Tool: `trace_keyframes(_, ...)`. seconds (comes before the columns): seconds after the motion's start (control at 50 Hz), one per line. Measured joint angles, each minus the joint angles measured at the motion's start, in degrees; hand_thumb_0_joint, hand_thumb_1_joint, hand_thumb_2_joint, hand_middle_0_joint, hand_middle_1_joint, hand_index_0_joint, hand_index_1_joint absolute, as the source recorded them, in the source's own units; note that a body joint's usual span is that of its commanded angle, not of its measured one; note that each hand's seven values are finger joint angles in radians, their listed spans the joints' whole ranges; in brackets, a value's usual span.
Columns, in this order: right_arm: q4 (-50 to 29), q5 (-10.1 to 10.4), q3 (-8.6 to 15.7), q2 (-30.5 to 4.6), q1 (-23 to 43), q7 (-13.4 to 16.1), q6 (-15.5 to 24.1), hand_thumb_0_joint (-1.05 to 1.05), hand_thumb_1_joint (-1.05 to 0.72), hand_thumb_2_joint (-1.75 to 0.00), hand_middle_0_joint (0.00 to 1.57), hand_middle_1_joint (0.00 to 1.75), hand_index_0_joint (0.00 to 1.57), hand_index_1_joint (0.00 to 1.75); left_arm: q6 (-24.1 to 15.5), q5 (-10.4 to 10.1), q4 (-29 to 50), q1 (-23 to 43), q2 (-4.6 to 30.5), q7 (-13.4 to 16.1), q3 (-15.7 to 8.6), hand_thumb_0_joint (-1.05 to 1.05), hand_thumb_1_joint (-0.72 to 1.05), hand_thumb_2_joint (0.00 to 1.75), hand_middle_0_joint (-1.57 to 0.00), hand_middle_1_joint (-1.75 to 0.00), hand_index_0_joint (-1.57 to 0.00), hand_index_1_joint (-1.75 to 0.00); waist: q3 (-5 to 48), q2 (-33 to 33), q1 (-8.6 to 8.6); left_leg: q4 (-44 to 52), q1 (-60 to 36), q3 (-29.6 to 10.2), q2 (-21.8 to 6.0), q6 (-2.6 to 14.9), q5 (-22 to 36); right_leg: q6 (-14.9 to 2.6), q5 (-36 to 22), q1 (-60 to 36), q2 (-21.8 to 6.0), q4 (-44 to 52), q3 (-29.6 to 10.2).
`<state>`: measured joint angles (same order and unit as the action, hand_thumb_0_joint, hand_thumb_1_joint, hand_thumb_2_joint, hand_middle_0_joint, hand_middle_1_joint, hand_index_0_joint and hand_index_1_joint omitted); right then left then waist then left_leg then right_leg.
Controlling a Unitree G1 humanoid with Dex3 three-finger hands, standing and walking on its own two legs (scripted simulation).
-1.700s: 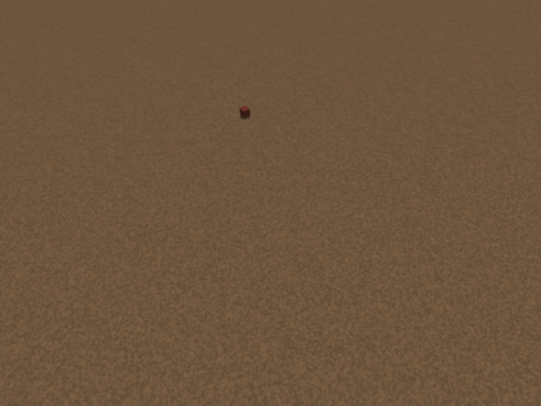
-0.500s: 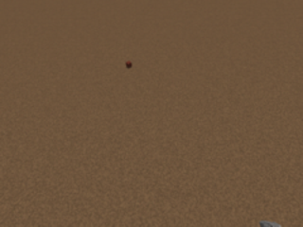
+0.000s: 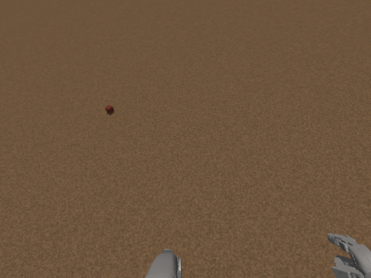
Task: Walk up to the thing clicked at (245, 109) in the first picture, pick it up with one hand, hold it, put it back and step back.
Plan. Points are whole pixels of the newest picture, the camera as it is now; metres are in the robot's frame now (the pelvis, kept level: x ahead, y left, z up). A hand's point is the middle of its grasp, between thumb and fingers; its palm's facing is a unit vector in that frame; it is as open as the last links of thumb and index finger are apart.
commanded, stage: walk up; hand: left
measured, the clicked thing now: (109, 109) +1.48 +0.80 -0.74
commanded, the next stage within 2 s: none
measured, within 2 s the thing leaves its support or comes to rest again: neither
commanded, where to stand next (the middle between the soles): +1.04 +0.88 m, yaw -42 degrees
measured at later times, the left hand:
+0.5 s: hand (85, 174) +0.43 +0.38 -0.11, palm faces -0.29 -0.81 -0.51, open 7.4 cm
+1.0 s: hand (50, 148) +0.58 +0.59 -0.15, palm faces -0.34 -0.74 -0.58, open 7.4 cm
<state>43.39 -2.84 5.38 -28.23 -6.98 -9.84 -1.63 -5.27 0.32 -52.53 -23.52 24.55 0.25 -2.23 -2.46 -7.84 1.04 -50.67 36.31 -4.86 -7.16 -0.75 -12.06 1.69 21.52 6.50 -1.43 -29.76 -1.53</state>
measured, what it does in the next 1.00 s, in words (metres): walks ahead, turning right: left foot, then right foot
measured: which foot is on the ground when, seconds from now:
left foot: up 0.00-0.10, down 0.12-0.52, up 0.54-0.88, down 0.90-1.00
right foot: down 0.00-0.14, up 0.16-0.50, down 0.52-0.92, up 0.94-1.00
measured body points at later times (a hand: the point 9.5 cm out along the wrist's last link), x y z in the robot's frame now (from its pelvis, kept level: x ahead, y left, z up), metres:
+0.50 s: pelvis +0.24 +0.13 +0.00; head +0.25 +0.09 +0.44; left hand +0.45 +0.42 -0.08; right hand +0.16 -0.20 -0.13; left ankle +0.21 +0.21 -0.72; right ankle +0.32 +0.02 -0.72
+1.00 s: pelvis +0.44 +0.28 -0.03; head +0.47 +0.26 +0.42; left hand +0.60 +0.62 -0.11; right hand +0.44 -0.08 -0.11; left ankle +0.53 +0.39 -0.73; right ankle +0.35 +0.10 -0.67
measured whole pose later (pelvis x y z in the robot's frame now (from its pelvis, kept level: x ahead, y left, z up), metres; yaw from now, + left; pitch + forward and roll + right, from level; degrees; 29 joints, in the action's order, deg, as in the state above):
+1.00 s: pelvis +0.44 +0.28 -0.03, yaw -21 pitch +0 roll -1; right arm 41.9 -3.5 7.1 -26.5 -10.0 -6.1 -1.3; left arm -2.9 0.5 -54.9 -19.0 29.2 5.4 -3.7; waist -4.7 -1.9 -0.5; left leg -49.5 27.6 2.6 -5.5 -1.3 -22.0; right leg -2.7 28.6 29.5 -4.7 -65.5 -6.1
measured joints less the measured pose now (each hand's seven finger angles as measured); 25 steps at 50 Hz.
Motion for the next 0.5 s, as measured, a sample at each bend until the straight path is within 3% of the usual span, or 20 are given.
trace_keyframes(0.06, -0.48, 0.16, 0.55, -0.14, 0.11, -0.47, -0.03, 0.01, -0.90, -0.89, 0.20, 0.30, 0.21, 0.30, 0.05, 0.53, 0.07, 0.21, 0.72, 0.17, 0.04, 0.01, 0.90, 0.89, -0.21, -0.30, -0.21, -0.30, 0.26, 0.92, -0.33, 6.70, -1.50, 0.38, -1.07, 0.21, 3.62, 1.49, 2.72, -2.07, -1.35, -0.01, -1.84)
trace_keyframes(0.1, -0.62, 0.20, 1.05, -0.37, -0.53, -0.42, 0.26, 0.00, -0.90, -0.90, 0.20, 0.30, 0.21, 0.30, 0.29, 0.71, 0.14, 0.67, 1.57, 0.45, -0.07, 0.01, 0.90, 0.89, -0.21, -0.31, -0.21, -0.30, 0.81, 1.94, -0.84, 10.40, -4.80, 1.89, -0.70, 0.81, 2.76, 2.24, 5.80, -2.58, -2.93, -1.94, -3.10)
trace_keyframes(0.12, -0.53, 0.12, 1.41, -0.12, -0.66, -0.12, 0.64, 0.00, -0.90, -0.89, 0.20, 0.30, 0.21, 0.30, 0.51, 0.81, 0.13, 1.25, 2.31, 0.70, -0.20, 0.01, 0.90, 0.89, -0.21, -0.31, -0.21, -0.30, 0.71, 3.33, -1.36, 10.35, -5.78, 3.00, 0.36, -0.05, 2.65, 1.70, 7.68, -1.64, -4.46, -5.34, -3.79)
trace_keyframes(0.14, -0.44, -0.11, 1.66, 0.65, -0.53, 0.45, 1.21, 0.00, -0.90, -0.89, 0.20, 0.30, 0.21, 0.30, 0.89, 0.85, -0.07, 2.51, 3.15, 1.11, -0.48, 0.01, 0.90, 0.89, -0.21, -0.30, -0.21, -0.30, -0.28, 5.57, -1.84, 8.10, -5.93, 4.89, 1.72, -0.47, 0.94, -0.02, 7.99, 0.87, -6.35, -11.92, -4.98)
trace_keyframes(0.2, 0.22, 0.76, 1.38, 2.63, -1.82, 2.28, 2.40, 0.00, -0.90, -0.89, 0.20, 0.30, 0.21, 0.30, 1.67, -0.10, -0.70, 7.08, 3.80, 2.55, -0.12, 0.01, 0.90, 0.89, -0.21, -0.30, -0.20, -0.30, -2.29, 7.23, -3.35, 6.85, -7.52, 7.48, 2.22, 0.03, -2.27, -4.07, 6.39, 12.50, -3.20, -34.89, -6.48)
trace_keyframes(0.24, 1.17, 0.84, 0.95, 4.22, -3.42, 3.00, 1.94, 0.00, -0.90, -0.89, 0.20, 0.30, 0.21, 0.30, 1.12, -0.82, -0.60, 8.78, 4.10, 2.15, 0.19, 0.01, 0.91, 0.89, -0.21, -0.30, -0.20, -0.30, -2.57, 8.36, -4.26, 11.00, -11.11, 9.45, 2.67, 0.76, -1.90, -4.51, 1.58, 18.20, -2.39, -38.83, -3.66)
trace_keyframes(0.38, 2.10, -0.38, 0.91, 4.27, -10.96, 4.05, 1.99, 0.00, -0.90, -0.89, 0.20, 0.30, 0.21, 0.30, 1.64, -1.09, -0.31, 11.08, 2.71, 0.77, 0.00, 0.01, 0.91, 0.89, -0.21, -0.30, -0.20, -0.30, -1.71, 7.91, -7.60, 20.78, -22.28, 15.43, 5.40, 3.62, -3.49, -2.60, -1.08, 25.52, -2.60, -24.32, 5.95)
trace_keyframes(0.46, 2.10, -0.95, 1.29, 2.88, -13.42, 4.08, 0.74, 0.01, -0.90, -0.89, 0.20, 0.30, 0.21, 0.30, 1.75, -0.97, 0.29, 11.71, 1.10, 0.46, -0.28, 0.01, 0.91, 0.89, -0.21, -0.30, -0.20, -0.30, -1.59, 5.90, -8.87, 20.18, -26.18, 17.87, 6.70, 4.10, -7.70, -3.20, -6.44, 23.45, -2.15, -13.89, 7.99)
trace_keyframes(0.5, 2.00, -0.90, 1.16, 2.59, -14.31, 3.96, -0.10, 0.01, -0.90, -0.89, 0.20, 0.30, 0.21, 0.30, 1.16, -0.69, 1.28, 11.36, 0.92, 0.50, -0.57, 0.01, 0.90, 0.89, -0.21, -0.30, -0.20, -0.30, -1.03, 5.11, -8.70, 15.46, -26.17, 18.65, 6.67, 4.05, -11.93, -4.27, -9.76, 19.52, -1.51, -7.51, 8.57)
